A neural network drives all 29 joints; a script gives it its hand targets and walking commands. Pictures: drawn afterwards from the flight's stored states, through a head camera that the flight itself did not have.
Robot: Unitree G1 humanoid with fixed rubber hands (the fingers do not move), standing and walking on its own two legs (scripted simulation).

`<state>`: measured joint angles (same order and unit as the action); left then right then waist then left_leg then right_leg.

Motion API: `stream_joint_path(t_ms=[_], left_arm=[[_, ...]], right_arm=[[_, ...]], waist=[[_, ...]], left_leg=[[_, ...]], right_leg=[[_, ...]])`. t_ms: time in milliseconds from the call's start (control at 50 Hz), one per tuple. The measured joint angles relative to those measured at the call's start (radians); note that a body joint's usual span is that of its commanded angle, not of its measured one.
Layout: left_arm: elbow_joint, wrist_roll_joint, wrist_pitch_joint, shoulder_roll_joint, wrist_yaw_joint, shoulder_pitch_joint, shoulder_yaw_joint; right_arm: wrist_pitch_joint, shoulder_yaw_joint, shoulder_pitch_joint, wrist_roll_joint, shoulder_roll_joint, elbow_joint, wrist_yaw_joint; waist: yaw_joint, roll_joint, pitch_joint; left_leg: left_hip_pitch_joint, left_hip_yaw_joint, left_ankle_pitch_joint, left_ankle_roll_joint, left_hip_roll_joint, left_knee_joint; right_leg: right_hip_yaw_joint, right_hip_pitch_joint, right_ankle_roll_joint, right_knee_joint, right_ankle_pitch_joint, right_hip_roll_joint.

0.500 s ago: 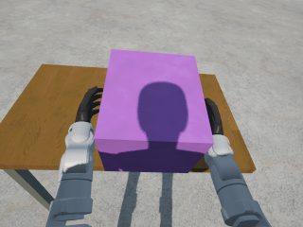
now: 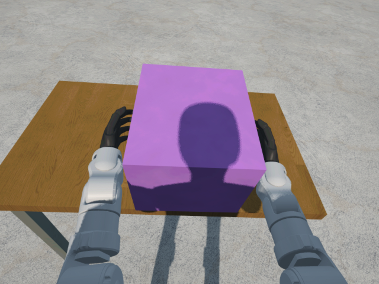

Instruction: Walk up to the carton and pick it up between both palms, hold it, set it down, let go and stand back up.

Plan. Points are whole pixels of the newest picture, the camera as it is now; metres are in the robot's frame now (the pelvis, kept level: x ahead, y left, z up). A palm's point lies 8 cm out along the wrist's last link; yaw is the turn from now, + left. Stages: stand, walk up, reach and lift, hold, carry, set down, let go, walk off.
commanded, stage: set down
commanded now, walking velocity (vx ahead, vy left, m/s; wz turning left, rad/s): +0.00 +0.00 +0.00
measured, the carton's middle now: (190, 138) +0.43 +0.01 +0.08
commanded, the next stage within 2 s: none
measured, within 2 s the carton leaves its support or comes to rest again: rests again in 1.74 s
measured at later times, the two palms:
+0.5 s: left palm (120, 142) +0.40 +0.16 +0.09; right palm (264, 154) +0.39 -0.17 +0.08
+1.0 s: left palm (125, 141) +0.42 +0.16 +0.07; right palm (262, 153) +0.41 -0.17 +0.06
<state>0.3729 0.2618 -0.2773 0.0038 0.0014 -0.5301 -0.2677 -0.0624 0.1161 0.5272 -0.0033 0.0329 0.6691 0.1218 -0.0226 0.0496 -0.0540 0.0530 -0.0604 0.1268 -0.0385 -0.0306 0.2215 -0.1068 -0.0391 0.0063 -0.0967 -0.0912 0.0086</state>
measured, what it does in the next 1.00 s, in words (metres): stands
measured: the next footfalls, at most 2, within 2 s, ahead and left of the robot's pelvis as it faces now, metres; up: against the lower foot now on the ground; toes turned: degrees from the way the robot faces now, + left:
none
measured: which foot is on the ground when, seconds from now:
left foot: down 0.00-1.00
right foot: down 0.00-1.00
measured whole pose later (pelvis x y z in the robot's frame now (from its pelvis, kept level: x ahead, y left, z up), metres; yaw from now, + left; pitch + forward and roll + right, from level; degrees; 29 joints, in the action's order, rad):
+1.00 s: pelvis +0.01 +0.00 +0.00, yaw +1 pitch +10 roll -1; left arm 0.87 0.30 -0.01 0.00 -0.01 -0.77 -0.45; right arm -0.12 0.45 0.70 -0.34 -0.02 0.86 0.04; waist -0.04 -0.01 0.06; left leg 0.27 -0.08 0.07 -0.03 -0.02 0.18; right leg -0.13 0.18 0.01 -0.07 -0.05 0.02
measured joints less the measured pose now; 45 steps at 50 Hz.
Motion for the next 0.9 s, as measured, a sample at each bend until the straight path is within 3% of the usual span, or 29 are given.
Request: stream_joint_path(t_ms=[540, 900], left_arm=[[0.295, 0.029, 0.162, 0.017, 0.007, -0.139, -0.124], [0.459, 0.03, 0.253, 0.003, -0.007, -0.216, -0.168]], right_arm=[[-0.052, 0.194, 0.107, -0.195, -0.036, 0.151, -0.048], [-0.058, 0.304, 0.163, -0.304, -0.049, 0.188, -0.077]], waist=[[-0.011, -0.037, 0.059], [-0.016, -0.06, 0.104]], left_leg=[[0.115, -0.018, -0.031, 0.003, 0.006, -0.03], [0.198, -0.024, -0.048, 0.006, 0.011, -0.04]], right_leg=[[-0.019, 0.11, -0.001, 0.024, 0.021, 0.003], [-0.025, 0.192, 0.001, 0.033, 0.036, 0.007]])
